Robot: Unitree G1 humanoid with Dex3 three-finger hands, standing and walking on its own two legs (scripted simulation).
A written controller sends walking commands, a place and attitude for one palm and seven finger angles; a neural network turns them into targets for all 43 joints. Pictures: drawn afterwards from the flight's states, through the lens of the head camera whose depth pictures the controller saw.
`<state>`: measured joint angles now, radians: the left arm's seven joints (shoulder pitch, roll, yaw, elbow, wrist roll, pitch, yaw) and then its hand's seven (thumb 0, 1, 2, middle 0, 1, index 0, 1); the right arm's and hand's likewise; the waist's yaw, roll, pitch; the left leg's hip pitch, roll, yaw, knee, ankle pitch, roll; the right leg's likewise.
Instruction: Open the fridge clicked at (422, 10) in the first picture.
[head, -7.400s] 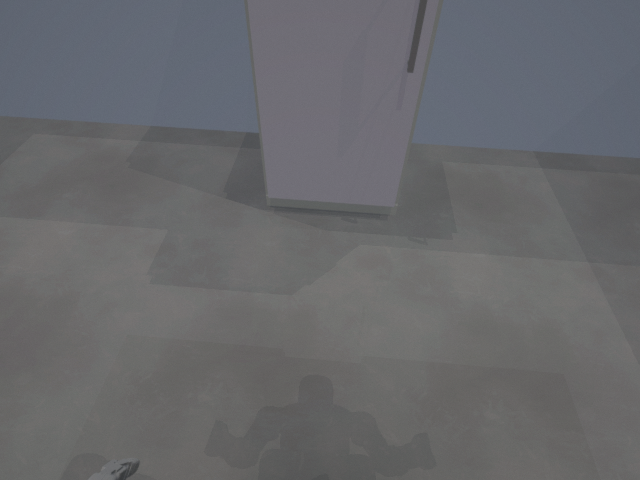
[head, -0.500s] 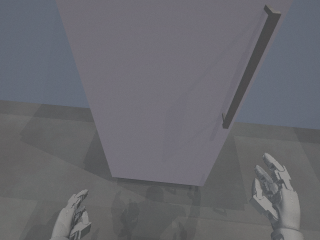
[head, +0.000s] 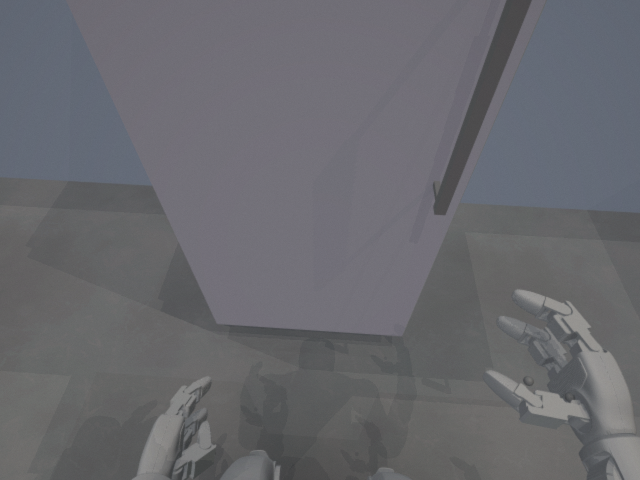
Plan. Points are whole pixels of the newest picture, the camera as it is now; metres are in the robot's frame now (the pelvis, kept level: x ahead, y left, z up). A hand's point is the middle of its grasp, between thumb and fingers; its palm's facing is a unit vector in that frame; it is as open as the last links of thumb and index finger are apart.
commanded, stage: raise the hand to about handle height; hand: right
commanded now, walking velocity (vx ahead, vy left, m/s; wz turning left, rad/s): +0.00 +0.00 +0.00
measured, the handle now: (473, 101) +0.55 -0.16 +0.19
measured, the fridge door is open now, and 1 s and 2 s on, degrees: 0 0 0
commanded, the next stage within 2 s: move the hooked fingers beside the handle in 1.34 s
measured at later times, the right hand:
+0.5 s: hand (615, 329) +0.27 -0.26 +0.12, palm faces +0.08 +1.00 -0.05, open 13.5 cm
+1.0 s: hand (627, 280) +0.30 -0.27 +0.16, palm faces +0.03 +1.00 -0.03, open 14.0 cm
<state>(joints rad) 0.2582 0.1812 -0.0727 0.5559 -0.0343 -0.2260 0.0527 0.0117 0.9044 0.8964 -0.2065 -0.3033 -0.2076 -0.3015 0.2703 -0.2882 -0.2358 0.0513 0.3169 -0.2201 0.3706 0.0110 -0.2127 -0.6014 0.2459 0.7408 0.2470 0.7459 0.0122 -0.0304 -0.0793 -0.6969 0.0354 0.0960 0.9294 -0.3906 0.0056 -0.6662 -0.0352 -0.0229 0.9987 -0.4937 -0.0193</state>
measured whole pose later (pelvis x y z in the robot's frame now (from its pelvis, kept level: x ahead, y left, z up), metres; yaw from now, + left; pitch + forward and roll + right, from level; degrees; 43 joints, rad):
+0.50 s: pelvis +0.02 -0.01 +0.03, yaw -1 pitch +5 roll +2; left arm 0.26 0.27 -0.05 0.55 -0.04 -0.28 0.08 0.01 0.91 0.90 -0.20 -0.30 -0.20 -0.30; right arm 0.17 -0.35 -0.37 0.07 0.35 -0.17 0.37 0.00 0.37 -0.35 0.29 1.11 0.29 1.12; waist -0.02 -0.02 -0.07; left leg -0.48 0.03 0.10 0.75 -0.35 -0.01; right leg -0.46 -0.03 -0.02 0.83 -0.46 -0.03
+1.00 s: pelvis +0.02 +0.01 +0.04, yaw +0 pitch +2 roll +1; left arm 0.28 0.29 -0.07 0.59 -0.05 -0.24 0.10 0.01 0.91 0.90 -0.20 -0.30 -0.21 -0.30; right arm -0.05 -0.43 -0.45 0.29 0.36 -0.04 0.50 -0.01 0.50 -0.30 0.30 1.20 0.30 1.20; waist -0.02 -0.04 -0.03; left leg -0.37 0.02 0.09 0.63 -0.29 0.01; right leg -0.33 -0.03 -0.04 0.67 -0.38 -0.01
